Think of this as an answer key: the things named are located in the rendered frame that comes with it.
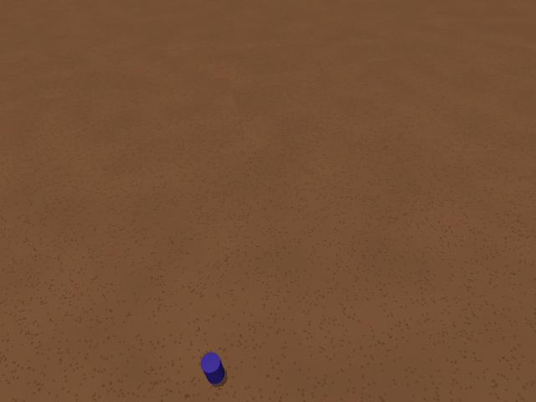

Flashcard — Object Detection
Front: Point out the can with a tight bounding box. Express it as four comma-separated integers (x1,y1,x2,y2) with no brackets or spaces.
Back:
201,352,224,384

